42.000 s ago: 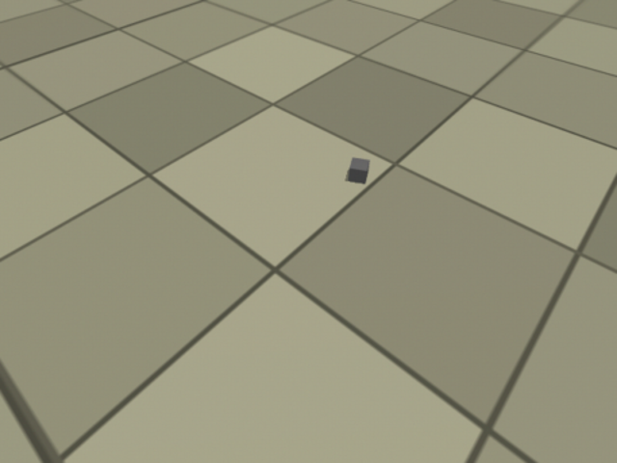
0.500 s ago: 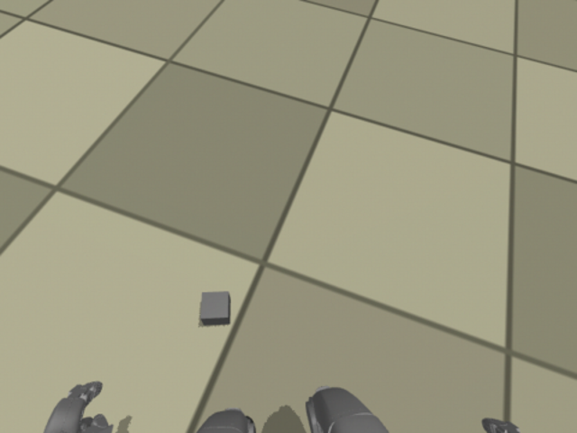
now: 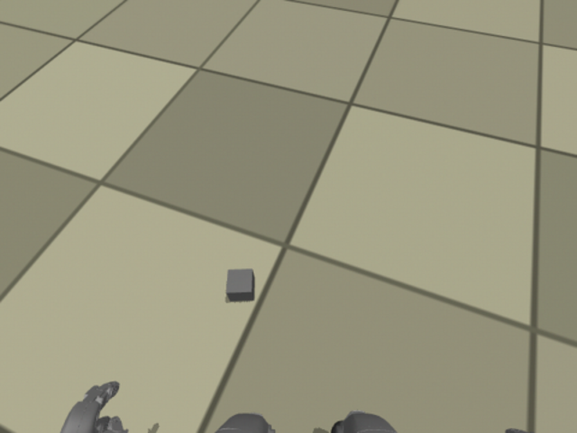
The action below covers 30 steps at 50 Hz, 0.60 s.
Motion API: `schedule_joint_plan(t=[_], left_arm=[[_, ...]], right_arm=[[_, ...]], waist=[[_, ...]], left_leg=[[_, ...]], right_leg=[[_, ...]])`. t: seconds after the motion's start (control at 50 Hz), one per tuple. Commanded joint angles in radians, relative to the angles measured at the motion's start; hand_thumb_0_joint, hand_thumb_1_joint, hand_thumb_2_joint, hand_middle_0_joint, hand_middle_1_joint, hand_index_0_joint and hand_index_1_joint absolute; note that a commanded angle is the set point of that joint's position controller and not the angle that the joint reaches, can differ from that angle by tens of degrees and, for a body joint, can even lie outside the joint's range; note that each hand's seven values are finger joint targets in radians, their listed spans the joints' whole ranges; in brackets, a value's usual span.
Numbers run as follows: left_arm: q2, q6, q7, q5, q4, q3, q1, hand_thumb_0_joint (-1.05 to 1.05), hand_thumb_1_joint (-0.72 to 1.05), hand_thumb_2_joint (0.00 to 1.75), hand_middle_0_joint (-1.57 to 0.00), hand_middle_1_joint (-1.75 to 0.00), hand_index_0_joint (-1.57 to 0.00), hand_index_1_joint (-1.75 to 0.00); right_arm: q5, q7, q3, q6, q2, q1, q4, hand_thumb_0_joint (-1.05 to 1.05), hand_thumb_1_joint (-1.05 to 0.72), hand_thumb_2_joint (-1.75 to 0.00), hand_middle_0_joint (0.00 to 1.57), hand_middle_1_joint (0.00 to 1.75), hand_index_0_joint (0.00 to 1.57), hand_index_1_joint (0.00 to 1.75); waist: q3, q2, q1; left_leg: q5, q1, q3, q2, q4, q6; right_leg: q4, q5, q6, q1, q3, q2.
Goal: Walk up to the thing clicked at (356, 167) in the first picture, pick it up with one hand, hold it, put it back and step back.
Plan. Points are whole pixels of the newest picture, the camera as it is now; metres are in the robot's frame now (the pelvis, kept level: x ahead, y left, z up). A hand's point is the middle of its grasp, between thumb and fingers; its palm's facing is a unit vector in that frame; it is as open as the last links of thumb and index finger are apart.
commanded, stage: step back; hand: left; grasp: from above
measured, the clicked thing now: (241, 285) +0.60 +0.21 -0.72
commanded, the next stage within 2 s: none
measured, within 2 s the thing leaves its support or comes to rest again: neither
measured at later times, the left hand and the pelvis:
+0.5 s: hand out of the picture -0.08 +0.24 -0.15, palm faces -0.06 -0.91 -0.40, open 7.4 cm; pelvis -0.16 -0.02 -0.01, yaw -4 degrees
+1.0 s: hand out of the picture -0.21 +0.26 -0.15, palm faces +0.00 -0.92 -0.38, open 7.4 cm; pelvis -0.33 -0.01 +0.00, yaw -1 degrees
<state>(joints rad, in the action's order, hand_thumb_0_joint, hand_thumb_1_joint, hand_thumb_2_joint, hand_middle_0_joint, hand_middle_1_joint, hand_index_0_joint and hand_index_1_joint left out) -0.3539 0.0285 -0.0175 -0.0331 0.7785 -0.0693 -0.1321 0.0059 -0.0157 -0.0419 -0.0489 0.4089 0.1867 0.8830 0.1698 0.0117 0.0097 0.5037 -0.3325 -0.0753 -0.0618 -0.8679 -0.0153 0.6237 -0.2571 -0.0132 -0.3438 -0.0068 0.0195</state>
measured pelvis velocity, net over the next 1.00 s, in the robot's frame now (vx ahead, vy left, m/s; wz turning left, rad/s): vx -0.33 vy -0.01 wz -0.01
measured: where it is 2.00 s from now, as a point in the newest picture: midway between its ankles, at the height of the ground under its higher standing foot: outside the picture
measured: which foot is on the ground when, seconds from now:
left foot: up 0.00-0.04, down 0.06-0.46, up 0.48-0.76, down 0.78-1.00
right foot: down 0.00-0.06, up 0.08-0.40, down 0.42-0.80, up 0.82-1.00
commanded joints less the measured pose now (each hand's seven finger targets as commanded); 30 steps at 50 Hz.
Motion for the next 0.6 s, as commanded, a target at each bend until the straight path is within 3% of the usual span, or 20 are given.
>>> schedule_joint_plan(t=[0.0, 0.02, 0.04, 0.06, 0.08, 0.12, 0.14, 0.2, 0.24, 0.28, 0.34, 0.36, 0.38, 0.4, 0.42, 0.44, 0.46, 0.48, 0.5, 0.58], left_arm=[[-0.261, 0.004, -0.011, 0.018, -0.086, -0.062, 0.012, 0.0, 0.9, 0.9, -0.2, -0.3, -0.2, -0.3], [-0.228, 0.01, -0.008, 0.021, -0.088, -0.051, -0.004, 0.0, 0.9, 0.9, -0.2, -0.3, -0.2, -0.3], [-0.19, 0.011, -0.005, 0.026, -0.094, -0.043, -0.026, 0.0, 0.9, 0.9, -0.2, -0.3, -0.2, -0.3], [-0.224, 0.011, -0.021, 0.025, -0.097, -0.062, 0.05, 0.0, 0.9, 0.9, -0.2, -0.3, -0.2, -0.3], [-0.234, 0.013, -0.029, 0.011, -0.08, -0.068, 0.061, 0.0, 0.9, 0.9, -0.2, -0.3, -0.2, -0.3], [-0.213, 0.013, -0.024, 0.034, -0.043, -0.064, -0.015, 0.0, 0.9, 0.9, -0.2, -0.3, -0.2, -0.3], [-0.222, 0.011, -0.019, 0.032, -0.03, -0.07, -0.043, 0.0, 0.9, 0.9, -0.2, -0.3, -0.2, -0.3], [-0.212, 0.006, -0.01, 0.02, -0.022, -0.071, -0.068, 0.0, 0.9, 0.9, -0.2, -0.3, -0.2, -0.3], [-0.211, 0.004, -0.007, 0.016, -0.032, -0.068, -0.054, 0.0, 0.9, 0.9, -0.2, -0.3, -0.2, -0.3], [-0.201, 0.0, -0.004, 0.019, -0.038, -0.064, -0.051, 0.0, 0.9, 0.9, -0.2, -0.3, -0.2, -0.3], [-0.195, -0.007, 0.001, 0.017, -0.002, -0.064, -0.109, 0.0, 0.9, 0.9, -0.2, -0.3, -0.2, -0.3], [-0.191, -0.009, 0.005, 0.015, 0.026, -0.065, -0.167, 0.0, 0.9, 0.9, -0.2, -0.3, -0.2, -0.3], [-0.192, -0.012, 0.005, 0.01, 0.057, -0.067, -0.217, 0.0, 0.9, 0.9, -0.2, -0.3, -0.2, -0.3], [-0.228, -0.02, 0.004, -0.004, 0.054, -0.078, -0.217, 0.0, 0.9, 0.9, -0.2, -0.3, -0.2, -0.3], [-0.313, -0.027, 0.004, -0.014, 0.034, -0.101, -0.192, 0.0, 0.9, 0.9, -0.2, -0.3, -0.2, -0.3], [-0.418, -0.021, 0.004, -0.01, -0.007, -0.12, -0.126, 0.0, 0.9, 0.9, -0.2, -0.3, -0.2, -0.3], [-0.392, -0.027, -0.001, -0.007, -0.03, -0.109, -0.071, 0.0, 0.9, 0.9, -0.2, -0.3, -0.2, -0.3], [-0.325, -0.03, -0.006, 0.002, -0.047, -0.092, 0.005, 0.0, 0.9, 0.9, -0.2, -0.3, -0.2, -0.3], [-0.291, -0.029, -0.011, -0.003, -0.051, -0.081, 0.058, 0.0, 0.9, 0.9, -0.2, -0.3, -0.2, -0.3], [-0.257, -0.022, -0.018, -0.011, -0.056, -0.077, 0.0, 0.0, 0.9, 0.9, -0.2, -0.3, -0.2, -0.3]], right_arm=[[0.015, -0.006, -0.059, 0.042, 0.147, 0.103, -0.047, 0.0, -0.9, -0.9, 0.2, 0.3, 0.2, 0.3], [0.027, -0.006, -0.073, 0.048, 0.184, 0.08, -0.053, 0.0, -0.9, -0.9, 0.2, 0.3, 0.2, 0.3], [0.042, -0.002, -0.095, 0.049, 0.273, 0.052, -0.074, 0.0, -0.9, -0.9, 0.2, 0.3, 0.2, 0.3], [0.032, 0.007, -0.105, 0.046, 0.353, 0.018, -0.09, 0.0, -0.9, -0.9, 0.2, 0.3, 0.2, 0.3], [0.035, 0.002, -0.104, 0.049, 0.324, -0.008, -0.087, 0.0, -0.9, -0.9, 0.2, 0.3, 0.2, 0.3], [0.035, -0.008, -0.07, 0.05, 0.225, -0.095, -0.102, 0.0, -0.9, -0.9, 0.2, 0.3, 0.2, 0.3], [0.03, -0.012, -0.069, 0.05, 0.22, -0.098, -0.111, 0.0, -0.9, -0.9, 0.2, 0.3, 0.2, 0.3], [0.027, -0.014, -0.068, 0.052, 0.191, -0.053, -0.114, 0.0, -0.9, -0.9, 0.2, 0.3, 0.2, 0.3], [0.023, -0.016, -0.076, 0.05, 0.209, -0.021, -0.119, 0.0, -0.9, -0.9, 0.2, 0.3, 0.2, 0.3], [0.024, -0.016, -0.077, 0.045, 0.216, -0.015, -0.125, 0.0, -0.9, -0.9, 0.2, 0.3, 0.2, 0.3], [0.026, -0.009, -0.08, 0.029, 0.236, -0.048, -0.14, 0.0, -0.9, -0.9, 0.2, 0.3, 0.2, 0.3], [0.02, -0.008, -0.084, 0.023, 0.253, -0.07, -0.147, 0.0, -0.9, -0.9, 0.2, 0.3, 0.2, 0.3], [0.013, -0.006, -0.083, 0.014, 0.25, -0.09, -0.148, 0.0, -0.9, -0.9, 0.2, 0.3, 0.2, 0.3], [0.004, -0.004, -0.07, 0.009, 0.212, -0.077, -0.146, 0.0, -0.9, -0.9, 0.2, 0.3, 0.2, 0.3], [-0.005, -0.003, -0.053, 0.009, 0.146, -0.066, -0.16, 0.0, -0.9, -0.9, 0.2, 0.3, 0.2, 0.3], [-0.004, -0.022, -0.063, 0.008, 0.155, -0.129, -0.173, 0.0, -0.9, -0.9, 0.2, 0.3, 0.2, 0.3], [-0.001, -0.024, -0.073, 0.006, 0.19, -0.129, -0.158, 0.0, -0.9, -0.9, 0.2, 0.3, 0.2, 0.3], [-0.01, -0.021, -0.071, 0.007, 0.194, -0.071, -0.126, 0.0, -0.9, -0.9, 0.2, 0.3, 0.2, 0.3], [-0.015, -0.021, -0.066, 0.01, 0.178, -0.03, -0.106, 0.0, -0.9, -0.9, 0.2, 0.3, 0.2, 0.3], [-0.001, -0.02, -0.052, 0.016, 0.165, 0.001, -0.096, 0.0, -0.9, -0.9, 0.2, 0.3, 0.2, 0.3]], waist=[[-0.247, -0.17, -0.03], [-0.241, -0.075, -0.019], [-0.235, 0.146, -0.012], [-0.2, 0.247, -0.067], [-0.174, 0.166, -0.061], [-0.165, 0.071, 0.009], [-0.151, 0.106, 0.016], [-0.177, 0.112, -0.01], [-0.192, 0.13, -0.034], [-0.211, 0.153, -0.045], [-0.247, 0.198, -0.03], [-0.258, 0.206, 0.002], [-0.263, 0.197, 0.021], [-0.243, 0.119, 0.02], [-0.207, -0.151, 0.006], [-0.168, -0.307, 0.07], [-0.116, -0.237, 0.045], [-0.105, -0.116, -0.005], [-0.102, -0.097, -0.042], [-0.133, -0.151, 0.009]], left_leg=[[-0.284, 0.102, 0.082, 0.028, 0.451, 0.028], [-0.353, 0.164, -0.058, 0.11, 0.48, 0.057], [-0.475, 0.232, -0.338, 0.323, 0.505, 0.149], [-0.594, 0.069, -0.453, 0.455, 0.544, 0.298], [-0.586, 0.016, -0.443, 0.459, 0.536, 0.319], [-0.67, 0.094, -0.227, 0.334, 0.473, 0.25], [-0.653, 0.071, -0.195, 0.33, 0.463, 0.247], [-0.693, 0.214, -0.162, 0.299, 0.421, 0.26], [-0.706, 0.257, -0.169, 0.333, 0.404, 0.29], [-0.722, 0.275, -0.156, 0.334, 0.379, 0.281], [-0.598, 0.204, -0.125, 0.296, 0.358, 0.235], [-0.551, 0.143, -0.118, 0.294, 0.343, 0.213], [-0.492, 0.071, -0.108, 0.272, 0.313, 0.181], [-0.356, -0.051, -0.09, 0.218, 0.252, 0.119], [-0.086, -0.251, -0.034, 0.041, 0.063, 0.046], [0.127, -0.213, -0.053, -0.042, -0.172, 0.011], [0.102, -0.177, -0.135, -0.014, -0.315, 0.0], [0.036, -0.174, -0.16, -0.044, -0.362, 0.008], [-0.011, -0.167, -0.127, -0.063, -0.388, 0.013], [-0.006, -0.175, -0.057, -0.043, -0.276, -0.011]], right_leg=[[-0.004, 0.418, -0.139, 0.201, 0.198, 0.188], [0.037, 0.251, -0.085, 0.081, 0.18, 0.132], [0.194, -0.057, -0.026, -0.104, 0.097, -0.016], [0.407, -0.408, -0.002, -0.1, 0.113, -0.114], [0.547, -0.405, -0.009, -0.09, 0.209, -0.12], [0.639, -0.295, -0.015, -0.157, 0.226, -0.127], [0.661, -0.267, -0.006, -0.144, 0.201, -0.123], [0.596, -0.247, 0.035, -0.183, 0.175, -0.112], [0.499, -0.276, 0.051, -0.168, 0.149, -0.093], [0.348, -0.278, 0.051, -0.126, 0.124, -0.065], [0.072, -0.196, 0.028, 0.026, 0.037, -0.047], [-0.052, -0.106, 0.013, 0.11, 0.009, -0.043], [-0.174, -0.013, -0.002, 0.199, -0.013, -0.046], [-0.203, 0.004, -0.021, 0.247, 0.081, -0.003], [-0.256, -0.003, -0.086, 0.266, 0.394, 0.193], [-0.324, 0.07, -0.264, 0.02, 0.587, 0.4], [-0.336, 0.092, -0.295, -0.079, 0.589, 0.416], [-0.256, 0.226, -0.243, -0.049, 0.412, 0.319], [-0.212, 0.307, -0.196, -0.034, 0.279, 0.246], [-0.16, 0.34, -0.182, 0.117, 0.2, 0.205]])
